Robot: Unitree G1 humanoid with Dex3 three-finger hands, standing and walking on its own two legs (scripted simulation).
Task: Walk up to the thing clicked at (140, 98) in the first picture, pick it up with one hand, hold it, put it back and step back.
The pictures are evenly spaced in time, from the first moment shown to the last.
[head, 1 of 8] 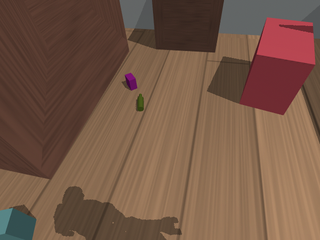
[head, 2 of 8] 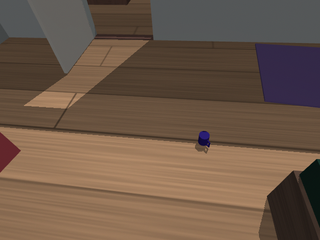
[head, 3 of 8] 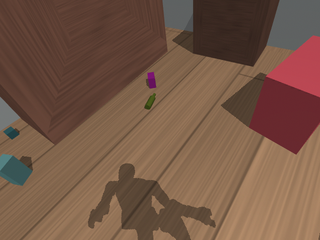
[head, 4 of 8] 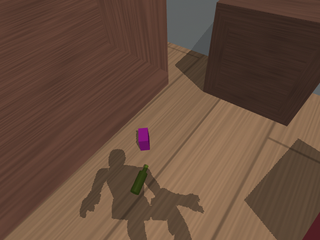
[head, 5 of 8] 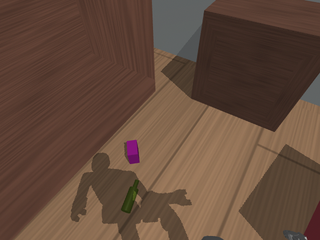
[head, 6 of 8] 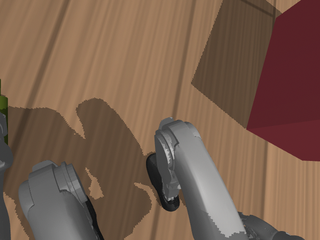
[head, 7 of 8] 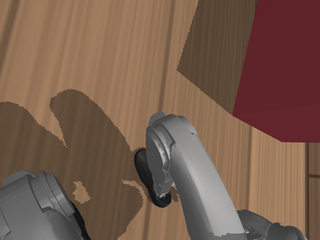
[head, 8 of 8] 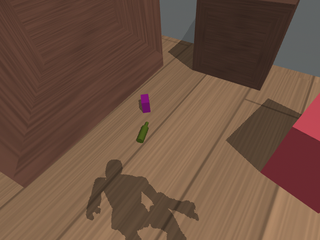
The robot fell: no
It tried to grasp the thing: yes
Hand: left
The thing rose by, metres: 0.67
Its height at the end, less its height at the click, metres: +0.00
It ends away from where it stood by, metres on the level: 0.01
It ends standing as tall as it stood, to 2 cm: yes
